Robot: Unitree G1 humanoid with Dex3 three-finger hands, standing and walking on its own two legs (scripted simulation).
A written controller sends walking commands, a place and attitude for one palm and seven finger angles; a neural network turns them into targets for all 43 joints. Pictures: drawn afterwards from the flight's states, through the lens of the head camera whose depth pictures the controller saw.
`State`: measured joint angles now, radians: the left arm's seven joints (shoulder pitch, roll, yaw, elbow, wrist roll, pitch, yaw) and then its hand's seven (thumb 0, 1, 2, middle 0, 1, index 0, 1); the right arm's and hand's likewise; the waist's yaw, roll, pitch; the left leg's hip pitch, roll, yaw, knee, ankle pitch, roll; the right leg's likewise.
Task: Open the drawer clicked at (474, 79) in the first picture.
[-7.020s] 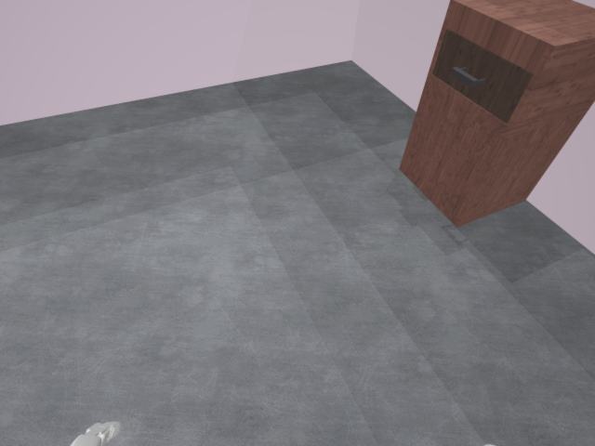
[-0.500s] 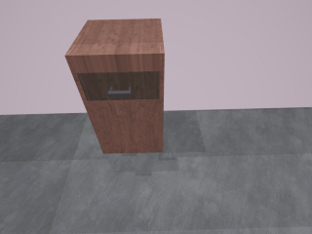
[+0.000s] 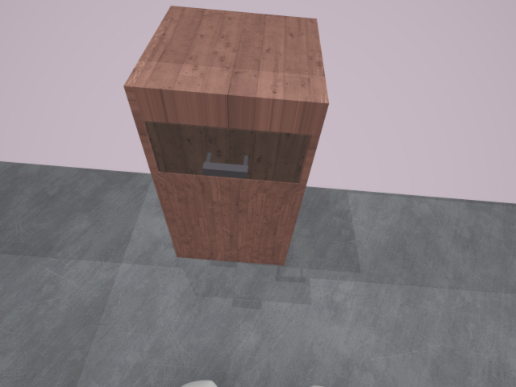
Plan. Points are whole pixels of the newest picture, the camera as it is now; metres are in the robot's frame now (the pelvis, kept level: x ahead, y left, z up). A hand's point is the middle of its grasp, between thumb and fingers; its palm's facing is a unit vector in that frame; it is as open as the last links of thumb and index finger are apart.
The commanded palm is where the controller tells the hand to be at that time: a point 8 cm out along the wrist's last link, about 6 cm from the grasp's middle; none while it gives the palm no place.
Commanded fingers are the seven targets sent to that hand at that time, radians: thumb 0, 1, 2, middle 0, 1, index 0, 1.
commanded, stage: take the last steps up to it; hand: left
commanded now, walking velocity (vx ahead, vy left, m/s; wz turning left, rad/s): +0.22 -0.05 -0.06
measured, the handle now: (226, 164) +0.64 +0.13 -0.13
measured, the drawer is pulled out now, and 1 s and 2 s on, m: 0.00 0.00 0.00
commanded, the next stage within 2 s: come to a stop and stand still in 0.18 s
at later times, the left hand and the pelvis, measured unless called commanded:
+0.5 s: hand (204, 321) +0.25 +0.12 -0.15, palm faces +0.00 -0.98 -0.20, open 7.3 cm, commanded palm none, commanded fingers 0.00 0.90 0.90 -0.20 -0.30 -0.20 -0.30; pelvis +0.14 -0.04 +0.01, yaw +1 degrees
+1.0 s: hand out of the picture +0.11 +0.23 -0.16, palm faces +0.07 -0.98 -0.19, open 7.4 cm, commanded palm none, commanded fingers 0.00 0.90 0.90 -0.20 -0.30 -0.20 -0.30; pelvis +0.10 +0.03 +0.02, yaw +0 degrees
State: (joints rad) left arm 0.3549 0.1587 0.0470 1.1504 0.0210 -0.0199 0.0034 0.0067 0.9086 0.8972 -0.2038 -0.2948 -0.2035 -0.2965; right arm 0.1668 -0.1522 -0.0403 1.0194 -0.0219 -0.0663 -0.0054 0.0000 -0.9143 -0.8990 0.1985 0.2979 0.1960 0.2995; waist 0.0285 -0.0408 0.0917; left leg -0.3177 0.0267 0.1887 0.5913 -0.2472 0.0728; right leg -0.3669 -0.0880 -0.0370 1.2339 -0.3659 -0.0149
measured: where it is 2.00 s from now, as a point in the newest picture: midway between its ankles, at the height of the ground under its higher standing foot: outside the picture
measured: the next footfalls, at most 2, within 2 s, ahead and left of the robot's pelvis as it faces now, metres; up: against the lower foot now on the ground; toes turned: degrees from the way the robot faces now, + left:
right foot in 0.38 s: +0.24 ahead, -0.15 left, +0.00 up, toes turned -8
left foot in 0.78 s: +0.13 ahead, +0.09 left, +0.00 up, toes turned -6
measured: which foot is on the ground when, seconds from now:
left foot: down 0.00-0.38, up 0.40-0.76, down 0.78-1.00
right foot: up 0.00-0.36, down 0.38-0.78, up 0.80-1.00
